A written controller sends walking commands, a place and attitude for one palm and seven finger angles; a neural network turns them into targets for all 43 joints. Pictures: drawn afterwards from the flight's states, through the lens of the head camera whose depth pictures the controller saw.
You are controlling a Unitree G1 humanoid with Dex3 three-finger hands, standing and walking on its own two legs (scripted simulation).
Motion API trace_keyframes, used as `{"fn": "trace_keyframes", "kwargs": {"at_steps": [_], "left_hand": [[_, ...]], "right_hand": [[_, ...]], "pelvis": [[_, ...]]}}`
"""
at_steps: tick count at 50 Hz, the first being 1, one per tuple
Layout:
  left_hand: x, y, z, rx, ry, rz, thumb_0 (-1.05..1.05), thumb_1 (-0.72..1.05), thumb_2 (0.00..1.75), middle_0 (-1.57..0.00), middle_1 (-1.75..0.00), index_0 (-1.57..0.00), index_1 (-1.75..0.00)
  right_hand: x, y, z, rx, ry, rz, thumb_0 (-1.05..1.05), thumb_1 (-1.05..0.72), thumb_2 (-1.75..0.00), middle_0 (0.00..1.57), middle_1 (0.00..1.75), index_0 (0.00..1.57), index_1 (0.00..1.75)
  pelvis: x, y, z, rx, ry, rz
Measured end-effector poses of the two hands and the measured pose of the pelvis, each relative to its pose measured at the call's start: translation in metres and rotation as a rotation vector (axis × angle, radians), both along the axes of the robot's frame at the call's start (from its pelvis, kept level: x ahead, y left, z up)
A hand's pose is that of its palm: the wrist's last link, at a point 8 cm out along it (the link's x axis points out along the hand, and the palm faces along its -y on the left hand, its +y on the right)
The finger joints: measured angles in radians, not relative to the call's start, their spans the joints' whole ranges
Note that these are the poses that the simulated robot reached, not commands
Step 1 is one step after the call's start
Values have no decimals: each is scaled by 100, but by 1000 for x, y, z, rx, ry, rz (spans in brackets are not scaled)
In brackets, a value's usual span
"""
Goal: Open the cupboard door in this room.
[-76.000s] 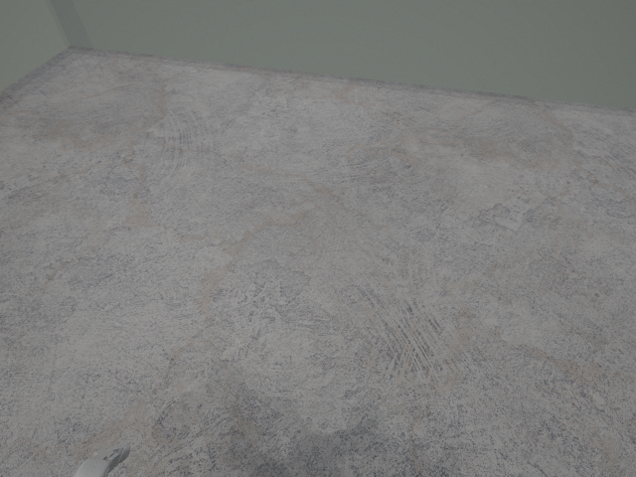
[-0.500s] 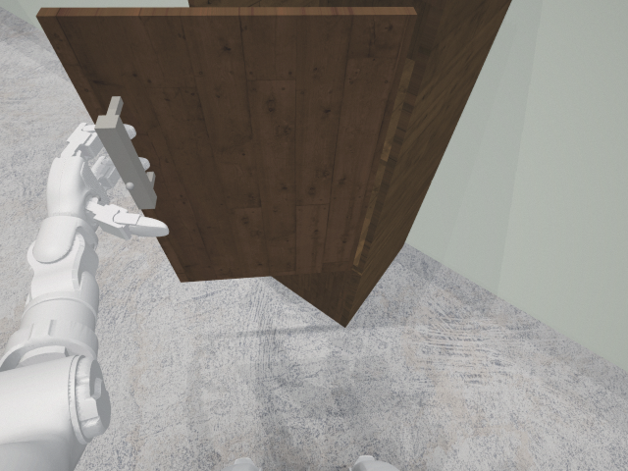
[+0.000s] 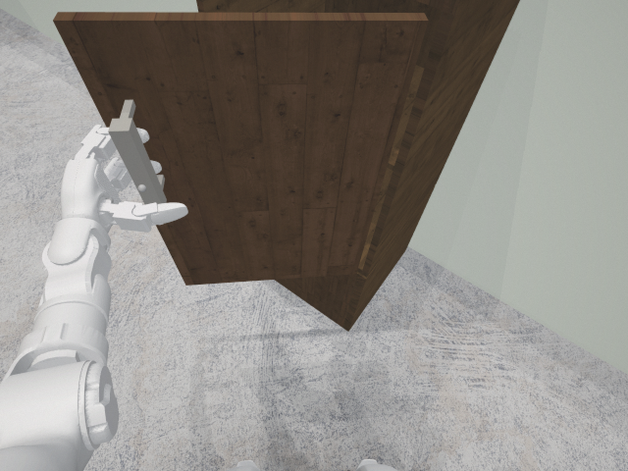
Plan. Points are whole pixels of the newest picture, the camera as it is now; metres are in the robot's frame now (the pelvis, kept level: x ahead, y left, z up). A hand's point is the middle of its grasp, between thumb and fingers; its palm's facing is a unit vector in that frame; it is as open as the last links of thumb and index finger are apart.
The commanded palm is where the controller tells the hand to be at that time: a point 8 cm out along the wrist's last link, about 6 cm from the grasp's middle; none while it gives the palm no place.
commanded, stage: close the thumb around the handle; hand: left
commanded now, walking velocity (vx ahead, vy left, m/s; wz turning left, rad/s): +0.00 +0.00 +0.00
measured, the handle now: (143, 159) +0.51 +0.22 +0.09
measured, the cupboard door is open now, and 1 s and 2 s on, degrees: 42 57 84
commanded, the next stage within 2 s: pull the door open along its arc in 0.44 s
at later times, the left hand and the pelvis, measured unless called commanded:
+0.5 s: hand (146, 187) +0.45 +0.21 +0.10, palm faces +0.06 -1.00 +0.00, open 6.6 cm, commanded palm +0.42 +0.26 +0.09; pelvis +0.00 +0.00 +0.00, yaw +0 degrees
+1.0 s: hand (160, 248) +0.35 +0.17 +0.10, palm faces +0.05 -1.00 +0.03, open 6.7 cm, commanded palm +0.29 +0.23 +0.09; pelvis +0.02 +0.00 +0.01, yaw -2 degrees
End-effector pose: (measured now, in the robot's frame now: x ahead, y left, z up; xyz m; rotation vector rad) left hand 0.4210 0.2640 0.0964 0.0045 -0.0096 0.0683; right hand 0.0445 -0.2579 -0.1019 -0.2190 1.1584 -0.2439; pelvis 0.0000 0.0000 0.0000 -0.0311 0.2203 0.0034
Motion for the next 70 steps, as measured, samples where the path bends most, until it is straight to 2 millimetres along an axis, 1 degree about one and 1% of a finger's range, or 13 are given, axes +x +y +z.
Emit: {"fn": "trace_keyframes", "kwargs": {"at_steps": [14,15,30,34,37,41,45,49,55,60,62,65,70], "left_hand": [[1,0,1,-3,2,6,0,53,74,-35,-130,-35,-130],[1,0,1,-3,2,2,0,57,76,-35,-130,-35,-130],[3,-6,0,-4,2,1,0,61,80,-31,-132,-30,-132],[-1,-7,0,-8,0,5,0,63,80,-30,-132,-29,-132],[-8,-10,0,-6,-5,1,0,64,79,-29,-132,-28,-132],[-23,-14,0,-2,-14,-12,0,65,78,-29,-132,-26,-131],[-47,-21,-1,-5,-24,-27,0,66,77,-29,-131,-25,-131],[-81,-35,-1,-21,-32,-39,0,65,75,-29,-132,-25,-130],[-134,-69,-2,-95,-30,111,1,63,73,-30,-130,-29,-128],[-163,-94,0,-96,-4,217,1,60,73,-31,-127,-32,-128],[-170,-102,2,-90,8,261,1,60,73,-32,-125,-32,-128],[-179,-113,4,-72,24,330,1,60,74,-32,-123,-32,-129],[-191,-129,6,-43,39,407,1,60,74,-32,-123,-31,-130]], "right_hand": [[-5,-1,0,-5,7,-1,1,-91,-90,21,30,20,30],[-5,-2,0,-7,8,-1,1,-91,-90,21,30,20,30],[-9,-8,-1,-11,19,-5,1,-91,-90,21,30,20,30],[-8,-9,0,-3,7,-12,1,-91,-90,21,30,20,30],[-3,-8,2,7,-11,-18,1,-91,-90,21,30,20,30],[9,-7,5,22,-54,-21,1,-91,-90,21,30,20,30],[30,-3,10,43,-123,-9,1,-91,-90,21,30,20,30],[61,2,18,65,-221,19,1,-91,-90,21,30,20,30],[116,18,33,104,-364,120,1,-91,-90,20,30,20,30],[153,31,45,127,-437,206,1,-91,-90,20,30,20,30],[162,35,49,134,-452,231,1,-91,-90,20,30,20,30],[169,37,50,143,-457,257,1,-91,-90,21,30,20,30],[166,31,45,153,-432,266,1,-91,-90,21,30,20,30]], "pelvis": [[-2,0,0,0,-1,0],[-2,0,0,0,-1,0],[-4,-5,-1,3,4,1],[-2,-6,0,4,4,-6],[1,-6,2,6,-2,-12],[5,-6,4,8,-16,-19],[11,-5,7,12,-34,-24],[16,-5,10,15,-57,-29],[17,-8,12,24,-94,-18],[15,-16,12,30,-123,0],[15,-20,12,31,-133,8],[15,-26,12,33,-144,19],[18,-35,12,38,-155,30]]}}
